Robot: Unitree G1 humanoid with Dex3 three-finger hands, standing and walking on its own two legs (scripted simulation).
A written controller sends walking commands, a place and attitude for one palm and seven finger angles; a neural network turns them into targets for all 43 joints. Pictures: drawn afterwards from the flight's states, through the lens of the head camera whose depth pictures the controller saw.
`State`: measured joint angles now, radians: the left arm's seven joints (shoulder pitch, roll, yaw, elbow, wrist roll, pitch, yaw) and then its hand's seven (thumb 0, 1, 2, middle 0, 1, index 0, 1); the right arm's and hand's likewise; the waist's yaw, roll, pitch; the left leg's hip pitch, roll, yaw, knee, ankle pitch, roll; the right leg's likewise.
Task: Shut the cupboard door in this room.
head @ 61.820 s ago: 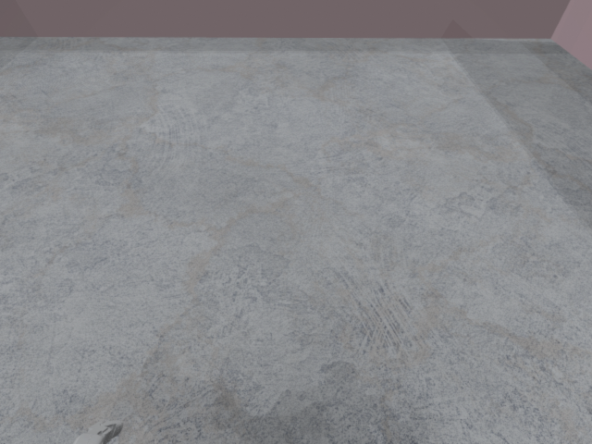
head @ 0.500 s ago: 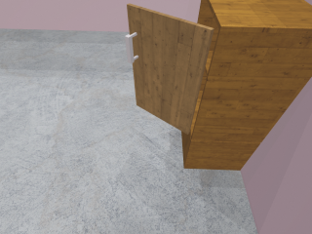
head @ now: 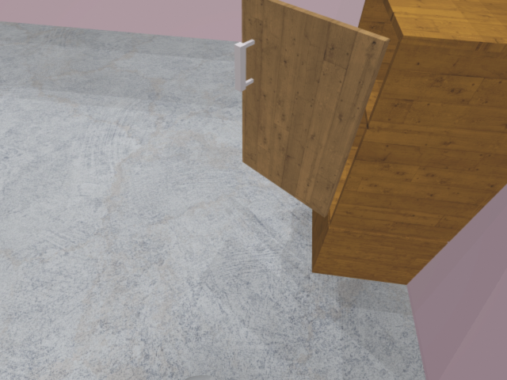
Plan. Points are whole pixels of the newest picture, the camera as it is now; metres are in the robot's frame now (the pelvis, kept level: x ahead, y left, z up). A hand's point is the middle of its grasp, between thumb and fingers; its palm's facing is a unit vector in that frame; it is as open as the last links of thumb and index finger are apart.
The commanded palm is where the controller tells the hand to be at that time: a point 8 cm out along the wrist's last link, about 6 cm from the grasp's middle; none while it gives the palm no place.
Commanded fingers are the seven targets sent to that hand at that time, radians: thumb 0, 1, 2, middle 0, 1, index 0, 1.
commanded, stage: walk to a spot facing it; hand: left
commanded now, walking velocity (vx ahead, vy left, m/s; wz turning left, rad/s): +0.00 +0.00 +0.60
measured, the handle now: (245, 65) +0.88 +0.06 +0.05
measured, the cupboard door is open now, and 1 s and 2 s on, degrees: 55 55 55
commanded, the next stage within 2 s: none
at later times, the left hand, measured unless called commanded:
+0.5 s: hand out of the picture +0.07 +0.23 -0.14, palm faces +0.25 -0.93 -0.28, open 7.3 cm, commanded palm none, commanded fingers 0.00 0.90 0.90 -0.20 -0.30 -0.20 -0.30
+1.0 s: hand out of the picture -0.09 +0.18 -0.18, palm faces +0.59 -0.77 -0.25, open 7.3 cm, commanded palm none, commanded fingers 0.00 0.90 0.90 -0.20 -0.30 -0.20 -0.30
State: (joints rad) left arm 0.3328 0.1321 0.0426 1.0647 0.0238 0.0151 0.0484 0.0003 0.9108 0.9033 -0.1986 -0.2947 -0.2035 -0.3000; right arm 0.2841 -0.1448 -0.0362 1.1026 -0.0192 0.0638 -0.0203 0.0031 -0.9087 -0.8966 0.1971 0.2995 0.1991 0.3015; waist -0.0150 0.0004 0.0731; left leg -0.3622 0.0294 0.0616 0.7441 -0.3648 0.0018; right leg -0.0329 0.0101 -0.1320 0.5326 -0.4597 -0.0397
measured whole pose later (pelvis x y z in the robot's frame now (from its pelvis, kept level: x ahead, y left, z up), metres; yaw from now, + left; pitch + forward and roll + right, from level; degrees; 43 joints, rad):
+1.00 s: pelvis +0.01 -0.01 +0.00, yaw +35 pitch +1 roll +1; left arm 0.26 0.25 0.07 0.90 0.02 0.07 0.03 0.01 0.91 0.90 -0.20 -0.29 -0.20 -0.30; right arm 0.11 -0.22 -0.05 0.87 -0.02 0.03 0.02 0.00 -0.91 -0.90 0.20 0.30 0.20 0.30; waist 0.02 -0.07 0.14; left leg -0.34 -0.01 0.06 0.66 -0.34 0.04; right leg -0.37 -0.12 -0.09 1.03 -0.57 0.06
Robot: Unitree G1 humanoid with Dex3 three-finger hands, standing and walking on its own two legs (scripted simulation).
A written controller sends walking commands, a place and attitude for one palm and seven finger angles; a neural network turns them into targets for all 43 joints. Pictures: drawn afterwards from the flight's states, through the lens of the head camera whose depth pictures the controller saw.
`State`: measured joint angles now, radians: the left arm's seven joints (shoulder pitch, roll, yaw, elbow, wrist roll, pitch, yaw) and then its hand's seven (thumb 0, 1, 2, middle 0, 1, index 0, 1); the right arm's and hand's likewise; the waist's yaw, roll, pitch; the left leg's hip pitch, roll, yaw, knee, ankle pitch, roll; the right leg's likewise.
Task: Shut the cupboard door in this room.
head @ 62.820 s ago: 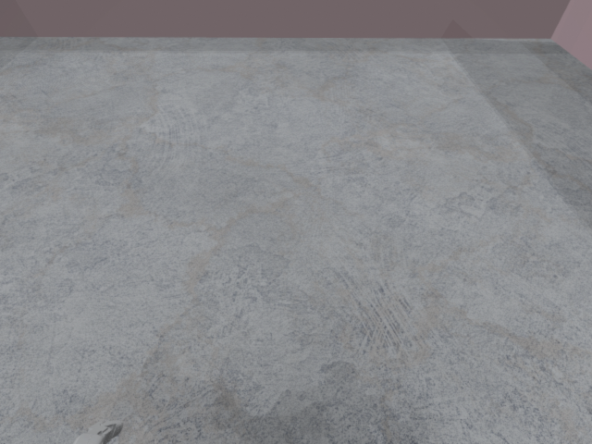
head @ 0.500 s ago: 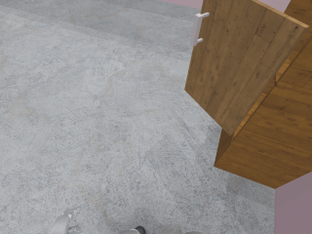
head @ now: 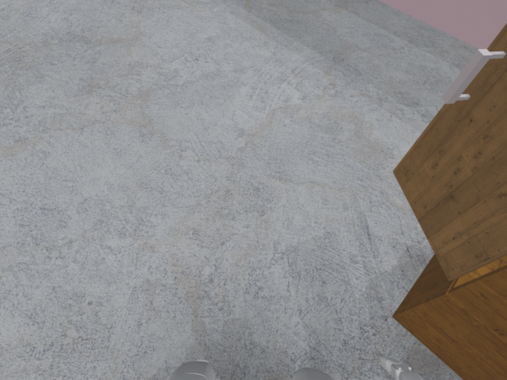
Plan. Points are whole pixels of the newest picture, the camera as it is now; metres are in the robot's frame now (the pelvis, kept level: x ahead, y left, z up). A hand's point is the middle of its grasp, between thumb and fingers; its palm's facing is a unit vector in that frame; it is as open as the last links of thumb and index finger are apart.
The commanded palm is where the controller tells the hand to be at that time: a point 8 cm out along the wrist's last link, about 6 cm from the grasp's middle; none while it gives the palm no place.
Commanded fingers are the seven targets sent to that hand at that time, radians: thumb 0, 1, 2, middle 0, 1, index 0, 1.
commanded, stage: walk to a spot facing it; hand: left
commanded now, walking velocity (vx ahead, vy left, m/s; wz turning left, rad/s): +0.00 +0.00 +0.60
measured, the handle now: (472, 77) +0.75 -0.44 +0.05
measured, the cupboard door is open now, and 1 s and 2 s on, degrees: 55 55 55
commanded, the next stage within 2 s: turn to face it in 1.68 s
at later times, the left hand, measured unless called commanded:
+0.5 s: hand out of the picture +0.06 +0.17 -0.13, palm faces +0.31 -0.92 -0.26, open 7.3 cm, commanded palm none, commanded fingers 0.00 0.90 0.90 -0.20 -0.30 -0.20 -0.30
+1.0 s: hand (78, 349) +0.15 +0.30 -0.14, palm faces +0.58 -0.79 -0.21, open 7.3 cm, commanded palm none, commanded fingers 0.00 0.90 0.90 -0.20 -0.30 -0.20 -0.30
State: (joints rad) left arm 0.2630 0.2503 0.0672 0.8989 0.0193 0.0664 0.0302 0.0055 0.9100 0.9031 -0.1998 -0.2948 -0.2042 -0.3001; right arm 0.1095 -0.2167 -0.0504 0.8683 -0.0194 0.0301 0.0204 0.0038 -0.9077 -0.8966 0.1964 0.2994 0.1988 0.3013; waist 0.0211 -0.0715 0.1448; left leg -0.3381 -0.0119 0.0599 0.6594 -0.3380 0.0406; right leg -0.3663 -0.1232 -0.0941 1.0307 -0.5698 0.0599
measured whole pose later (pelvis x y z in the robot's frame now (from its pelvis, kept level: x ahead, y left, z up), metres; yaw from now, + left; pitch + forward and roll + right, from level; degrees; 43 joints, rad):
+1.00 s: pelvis +0.19 +0.09 +0.02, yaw +34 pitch -1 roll +0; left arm 0.21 0.23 0.08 0.88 0.03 0.00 -0.02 0.01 0.92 0.90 -0.19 -0.29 -0.20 -0.30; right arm 0.25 -0.19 -0.03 0.93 -0.02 -0.05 0.00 0.00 -0.91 -0.90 0.20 0.30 0.20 0.30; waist 0.00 -0.03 0.07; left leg -0.20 -0.06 0.05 0.44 -0.24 0.09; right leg -0.60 -0.15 -0.02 1.09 -0.22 0.07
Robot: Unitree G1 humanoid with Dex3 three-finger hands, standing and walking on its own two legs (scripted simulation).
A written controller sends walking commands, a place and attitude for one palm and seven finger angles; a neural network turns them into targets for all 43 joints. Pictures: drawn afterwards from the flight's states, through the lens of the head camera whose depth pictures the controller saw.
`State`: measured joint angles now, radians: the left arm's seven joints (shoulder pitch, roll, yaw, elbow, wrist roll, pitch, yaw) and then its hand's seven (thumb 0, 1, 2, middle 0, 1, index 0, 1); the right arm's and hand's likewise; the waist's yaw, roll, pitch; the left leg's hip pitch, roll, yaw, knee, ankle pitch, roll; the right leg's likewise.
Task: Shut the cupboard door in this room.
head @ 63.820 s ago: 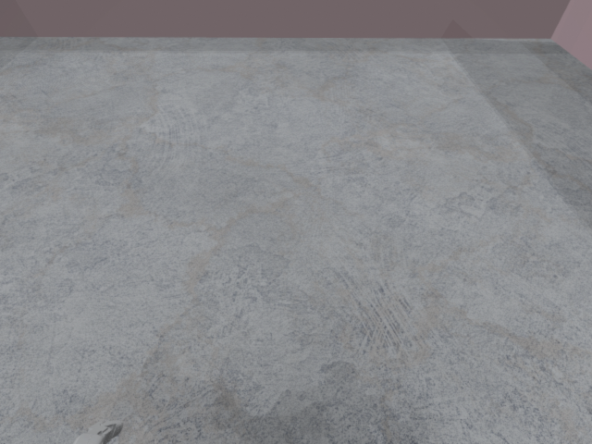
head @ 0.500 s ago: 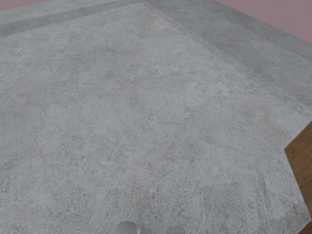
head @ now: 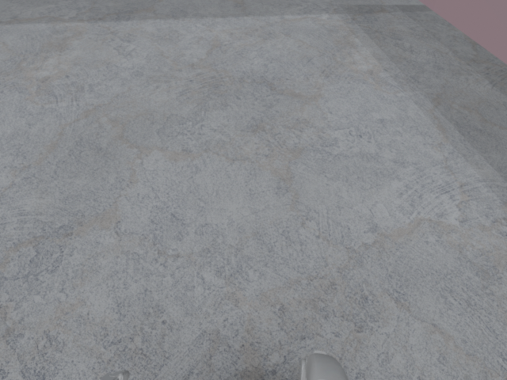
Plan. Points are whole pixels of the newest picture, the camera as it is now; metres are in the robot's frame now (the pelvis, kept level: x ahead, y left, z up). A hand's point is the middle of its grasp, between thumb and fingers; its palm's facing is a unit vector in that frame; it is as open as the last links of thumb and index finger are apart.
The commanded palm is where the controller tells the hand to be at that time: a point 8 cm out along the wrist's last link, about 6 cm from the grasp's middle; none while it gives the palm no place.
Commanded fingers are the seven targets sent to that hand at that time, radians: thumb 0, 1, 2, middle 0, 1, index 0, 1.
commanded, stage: walk to a spot facing it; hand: left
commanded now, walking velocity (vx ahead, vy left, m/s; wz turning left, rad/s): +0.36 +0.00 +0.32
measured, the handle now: out of the picture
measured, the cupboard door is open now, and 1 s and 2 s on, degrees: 55 55 55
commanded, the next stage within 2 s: turn to face it in 0.68 s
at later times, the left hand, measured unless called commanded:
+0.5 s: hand (196, 313) +0.26 +0.12 -0.15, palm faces +0.27 -0.93 -0.23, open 7.2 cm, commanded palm none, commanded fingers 0.00 0.90 0.90 -0.20 -0.30 -0.20 -0.30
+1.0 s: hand (165, 320) +0.25 +0.19 -0.18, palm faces +0.47 -0.86 -0.20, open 7.3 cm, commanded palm none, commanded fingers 0.00 0.90 0.90 -0.20 -0.30 -0.20 -0.30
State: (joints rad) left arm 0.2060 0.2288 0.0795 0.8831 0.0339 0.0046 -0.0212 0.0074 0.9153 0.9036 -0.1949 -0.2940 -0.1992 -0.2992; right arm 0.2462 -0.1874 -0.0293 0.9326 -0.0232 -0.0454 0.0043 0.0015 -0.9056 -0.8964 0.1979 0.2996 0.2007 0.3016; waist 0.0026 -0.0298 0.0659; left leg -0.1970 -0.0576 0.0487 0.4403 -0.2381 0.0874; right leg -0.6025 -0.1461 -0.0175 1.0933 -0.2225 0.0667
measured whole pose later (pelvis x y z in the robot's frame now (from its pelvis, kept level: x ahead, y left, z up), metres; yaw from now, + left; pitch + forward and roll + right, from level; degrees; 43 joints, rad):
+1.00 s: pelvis +0.29 -0.01 -0.01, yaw +24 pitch -1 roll -2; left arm 0.26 0.22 0.05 0.93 0.02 0.05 0.02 0.00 0.92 0.90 -0.20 -0.29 -0.20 -0.30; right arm 0.10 -0.17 0.01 0.90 -0.02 0.00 -0.02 0.00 -0.91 -0.90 0.20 0.30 0.20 0.30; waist 0.04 -0.02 0.06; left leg -0.30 0.00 0.12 0.53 -0.22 0.08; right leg -0.44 -0.09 0.00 1.02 -0.42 0.05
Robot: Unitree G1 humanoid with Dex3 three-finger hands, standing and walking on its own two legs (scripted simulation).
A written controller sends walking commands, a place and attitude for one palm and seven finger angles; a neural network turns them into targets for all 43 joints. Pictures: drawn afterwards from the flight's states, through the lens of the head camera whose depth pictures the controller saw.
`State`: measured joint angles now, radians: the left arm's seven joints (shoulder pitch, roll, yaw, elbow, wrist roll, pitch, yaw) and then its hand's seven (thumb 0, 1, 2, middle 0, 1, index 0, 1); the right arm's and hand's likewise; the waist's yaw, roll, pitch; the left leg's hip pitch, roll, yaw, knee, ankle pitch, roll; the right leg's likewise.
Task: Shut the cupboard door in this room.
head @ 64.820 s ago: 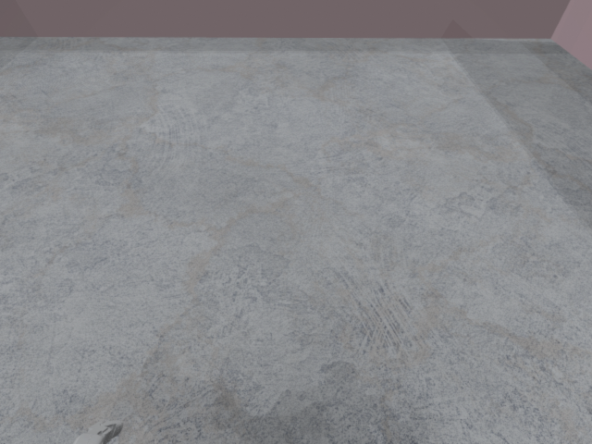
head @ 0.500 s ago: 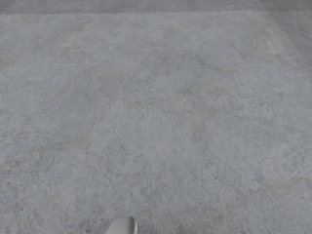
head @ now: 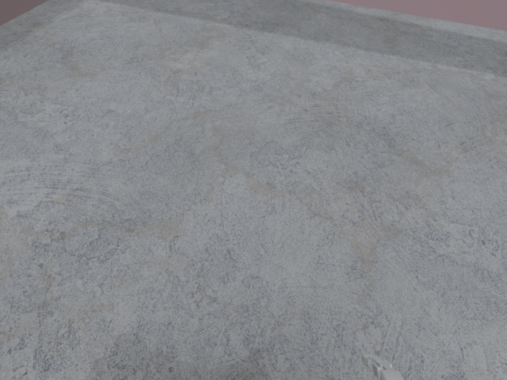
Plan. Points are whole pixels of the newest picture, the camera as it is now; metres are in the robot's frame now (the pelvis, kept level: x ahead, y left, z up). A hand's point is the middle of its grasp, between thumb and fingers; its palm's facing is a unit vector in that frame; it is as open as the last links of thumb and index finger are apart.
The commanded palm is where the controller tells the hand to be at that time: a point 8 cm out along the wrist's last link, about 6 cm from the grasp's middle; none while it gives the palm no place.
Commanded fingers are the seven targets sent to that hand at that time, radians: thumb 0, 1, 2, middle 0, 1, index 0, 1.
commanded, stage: turn to face it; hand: left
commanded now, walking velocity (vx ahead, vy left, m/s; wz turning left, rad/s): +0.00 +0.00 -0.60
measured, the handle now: out of the picture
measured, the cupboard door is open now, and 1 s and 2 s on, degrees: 55 55 55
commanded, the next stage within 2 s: none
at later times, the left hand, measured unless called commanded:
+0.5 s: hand out of the picture +0.12 +0.14 -0.16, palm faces -0.22 -0.95 -0.23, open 7.3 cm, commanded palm none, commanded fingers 0.00 0.90 0.90 -0.20 -0.30 -0.20 -0.30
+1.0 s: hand (193, 310) +0.26 +0.14 -0.15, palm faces -0.53 -0.82 -0.23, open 7.3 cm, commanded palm none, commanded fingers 0.00 0.90 0.90 -0.20 -0.30 -0.20 -0.30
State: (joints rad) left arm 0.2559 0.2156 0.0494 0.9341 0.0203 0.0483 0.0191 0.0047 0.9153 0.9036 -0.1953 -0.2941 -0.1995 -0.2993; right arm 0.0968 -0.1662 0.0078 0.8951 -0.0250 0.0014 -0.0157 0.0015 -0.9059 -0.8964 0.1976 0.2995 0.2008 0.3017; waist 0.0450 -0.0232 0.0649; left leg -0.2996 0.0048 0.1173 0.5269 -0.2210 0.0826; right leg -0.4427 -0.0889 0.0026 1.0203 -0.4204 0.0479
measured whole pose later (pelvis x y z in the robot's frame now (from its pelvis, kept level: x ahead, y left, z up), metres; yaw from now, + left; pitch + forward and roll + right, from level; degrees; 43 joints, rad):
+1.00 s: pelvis +0.05 +0.01 +0.01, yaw -36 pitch +0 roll -2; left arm 0.16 0.27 0.10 0.86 0.02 0.10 -0.03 0.00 0.92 0.90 -0.19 -0.29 -0.20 -0.30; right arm 0.23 -0.19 -0.03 0.91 -0.03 0.01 -0.02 0.00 -0.90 -0.90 0.20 0.30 0.20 0.30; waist 0.00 -0.01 0.08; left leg -0.22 0.13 0.23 0.48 -0.25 0.01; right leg -0.45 -0.06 -0.03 1.02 -0.41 0.07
